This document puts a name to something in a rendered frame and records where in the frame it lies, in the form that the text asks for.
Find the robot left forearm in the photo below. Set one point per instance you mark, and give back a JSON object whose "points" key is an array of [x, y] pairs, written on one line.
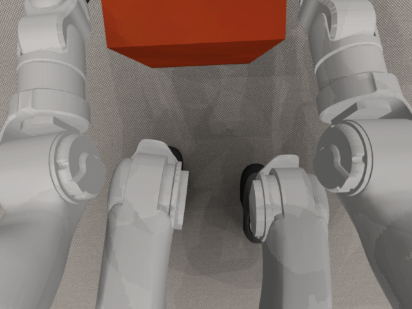
{"points": [[51, 70]]}

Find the carton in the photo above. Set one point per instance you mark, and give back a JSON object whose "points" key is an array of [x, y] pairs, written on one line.
{"points": [[176, 33]]}

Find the robot left upper arm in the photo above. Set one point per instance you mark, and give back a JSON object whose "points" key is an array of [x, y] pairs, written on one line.
{"points": [[46, 182]]}

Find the robot left shin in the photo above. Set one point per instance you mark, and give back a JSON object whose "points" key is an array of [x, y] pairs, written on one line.
{"points": [[119, 178]]}

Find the left robot foot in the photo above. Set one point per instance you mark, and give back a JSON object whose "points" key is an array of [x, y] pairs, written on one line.
{"points": [[177, 154]]}

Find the robot right forearm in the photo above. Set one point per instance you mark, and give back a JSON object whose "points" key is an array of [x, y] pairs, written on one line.
{"points": [[348, 60]]}

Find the robot right upper arm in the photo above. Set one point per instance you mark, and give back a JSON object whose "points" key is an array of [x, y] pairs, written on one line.
{"points": [[368, 164]]}

